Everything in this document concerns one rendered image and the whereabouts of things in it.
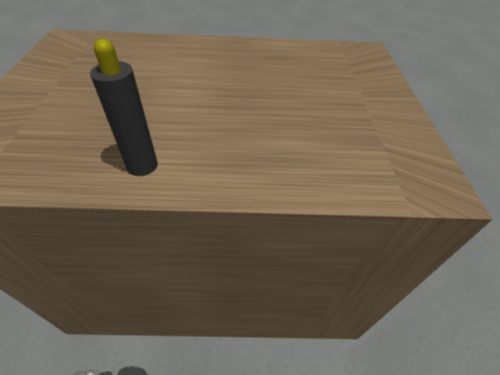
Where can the bottle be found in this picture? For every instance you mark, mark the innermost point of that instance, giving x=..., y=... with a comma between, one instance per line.
x=118, y=93

